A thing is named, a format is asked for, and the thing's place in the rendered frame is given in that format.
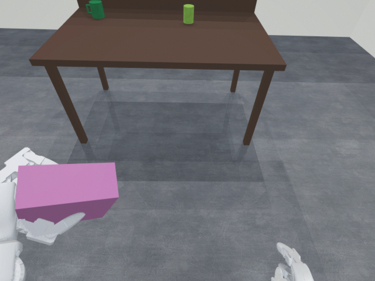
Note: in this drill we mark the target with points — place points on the left robot hand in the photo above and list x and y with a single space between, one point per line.
41 230

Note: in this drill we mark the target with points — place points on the right robot hand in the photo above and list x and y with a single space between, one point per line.
299 271

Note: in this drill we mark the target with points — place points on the left robot forearm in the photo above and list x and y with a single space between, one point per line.
11 266

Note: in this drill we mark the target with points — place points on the sponge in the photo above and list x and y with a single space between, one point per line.
54 192

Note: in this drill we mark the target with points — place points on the table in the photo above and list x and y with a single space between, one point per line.
224 35

